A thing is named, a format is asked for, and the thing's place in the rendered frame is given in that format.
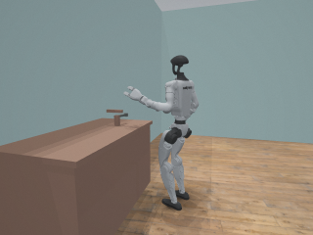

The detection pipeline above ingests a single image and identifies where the robot right forearm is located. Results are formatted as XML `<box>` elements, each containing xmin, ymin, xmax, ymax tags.
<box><xmin>183</xmin><ymin>108</ymin><xmax>197</xmax><ymax>120</ymax></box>

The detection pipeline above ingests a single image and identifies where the robot left foot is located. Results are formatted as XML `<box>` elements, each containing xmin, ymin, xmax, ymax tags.
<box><xmin>161</xmin><ymin>198</ymin><xmax>182</xmax><ymax>211</ymax></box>

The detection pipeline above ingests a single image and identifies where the counter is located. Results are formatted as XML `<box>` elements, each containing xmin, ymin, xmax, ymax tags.
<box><xmin>0</xmin><ymin>109</ymin><xmax>153</xmax><ymax>235</ymax></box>

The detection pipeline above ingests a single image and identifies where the left robot hand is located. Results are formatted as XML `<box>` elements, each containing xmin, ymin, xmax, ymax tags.
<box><xmin>123</xmin><ymin>86</ymin><xmax>142</xmax><ymax>101</ymax></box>

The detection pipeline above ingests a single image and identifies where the right robot upper arm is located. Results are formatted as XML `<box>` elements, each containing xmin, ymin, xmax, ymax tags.
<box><xmin>190</xmin><ymin>80</ymin><xmax>200</xmax><ymax>109</ymax></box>

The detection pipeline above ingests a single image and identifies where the tap lever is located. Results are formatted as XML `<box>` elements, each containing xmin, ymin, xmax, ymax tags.
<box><xmin>119</xmin><ymin>113</ymin><xmax>128</xmax><ymax>118</ymax></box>

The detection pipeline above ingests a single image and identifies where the left robot shin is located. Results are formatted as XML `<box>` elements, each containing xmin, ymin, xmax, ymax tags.
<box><xmin>159</xmin><ymin>165</ymin><xmax>177</xmax><ymax>204</ymax></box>

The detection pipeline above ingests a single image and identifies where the left robot upper arm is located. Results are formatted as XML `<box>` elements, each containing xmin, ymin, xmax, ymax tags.
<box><xmin>163</xmin><ymin>80</ymin><xmax>178</xmax><ymax>114</ymax></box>

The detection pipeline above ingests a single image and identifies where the robot left forearm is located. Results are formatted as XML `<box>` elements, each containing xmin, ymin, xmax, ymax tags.
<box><xmin>138</xmin><ymin>95</ymin><xmax>170</xmax><ymax>112</ymax></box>

